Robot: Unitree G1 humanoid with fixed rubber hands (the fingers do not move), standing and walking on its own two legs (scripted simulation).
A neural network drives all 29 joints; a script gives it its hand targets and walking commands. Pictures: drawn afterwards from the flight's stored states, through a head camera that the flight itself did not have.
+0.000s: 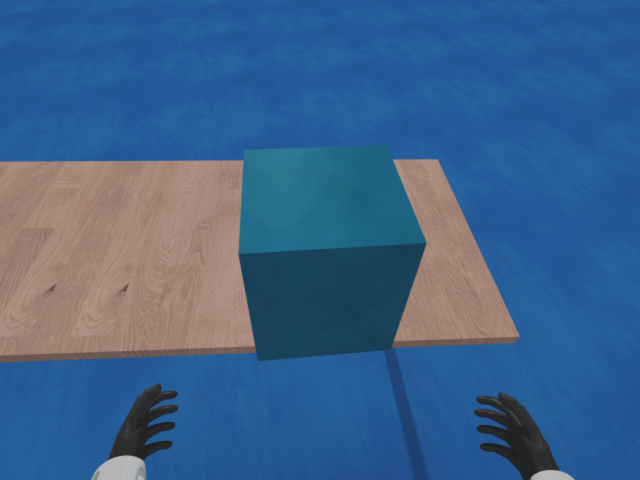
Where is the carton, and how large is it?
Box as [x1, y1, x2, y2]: [238, 145, 426, 360]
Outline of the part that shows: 386,145 244,150 238,254 258,360 390,349 426,242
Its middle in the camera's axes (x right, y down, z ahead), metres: +0.00 +0.03 +0.58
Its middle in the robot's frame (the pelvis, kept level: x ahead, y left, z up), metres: +0.42 +0.02 +0.04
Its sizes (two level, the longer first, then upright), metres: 0.210 0.200 0.250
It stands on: a table, 0.69 m high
